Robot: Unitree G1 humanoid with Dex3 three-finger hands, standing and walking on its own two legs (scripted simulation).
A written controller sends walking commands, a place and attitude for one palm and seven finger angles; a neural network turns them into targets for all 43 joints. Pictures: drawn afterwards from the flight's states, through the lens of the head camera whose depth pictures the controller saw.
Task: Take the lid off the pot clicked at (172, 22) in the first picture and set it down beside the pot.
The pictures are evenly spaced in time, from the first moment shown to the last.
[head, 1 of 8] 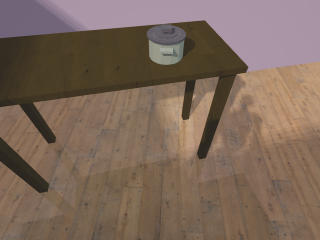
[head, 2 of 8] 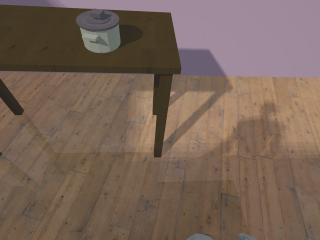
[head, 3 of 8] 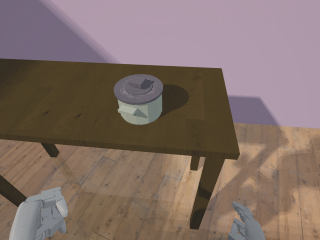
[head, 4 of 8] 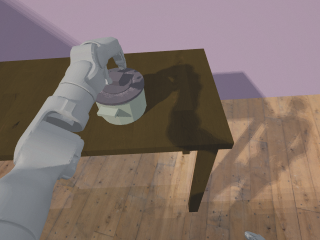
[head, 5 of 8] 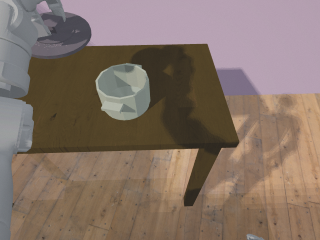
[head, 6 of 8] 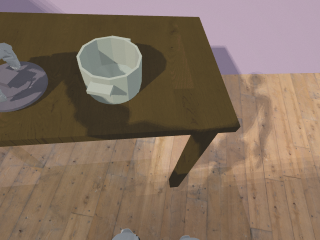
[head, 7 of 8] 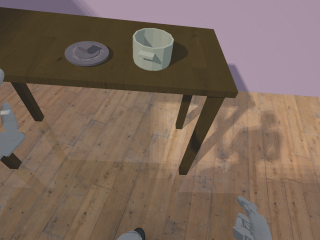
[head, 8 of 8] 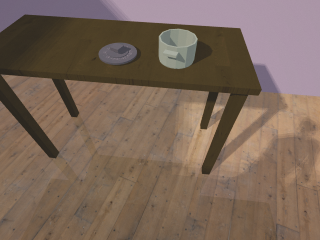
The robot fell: no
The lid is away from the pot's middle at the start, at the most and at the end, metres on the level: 0.00 0.25 0.25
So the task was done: yes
